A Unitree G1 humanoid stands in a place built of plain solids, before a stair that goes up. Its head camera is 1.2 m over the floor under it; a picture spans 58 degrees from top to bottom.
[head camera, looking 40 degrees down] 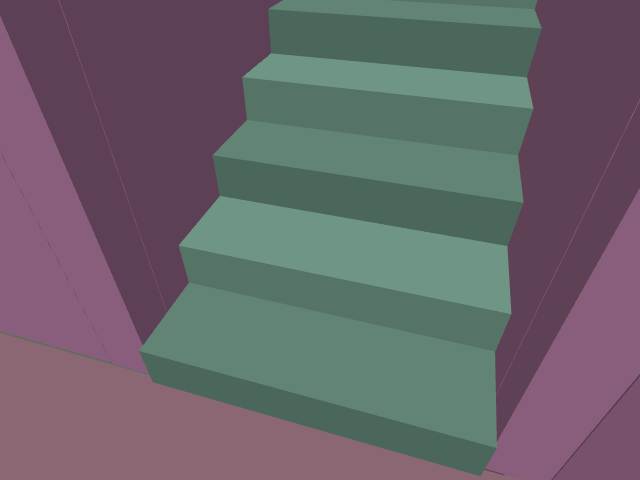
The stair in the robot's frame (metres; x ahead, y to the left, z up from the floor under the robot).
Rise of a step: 0.16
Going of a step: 0.28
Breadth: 0.98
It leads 16 degrees to the right of straight ahead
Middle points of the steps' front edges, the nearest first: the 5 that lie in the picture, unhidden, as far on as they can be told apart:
0.61 0.05 0.16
0.88 -0.03 0.33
1.15 -0.11 0.49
1.42 -0.19 0.65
1.70 -0.27 0.81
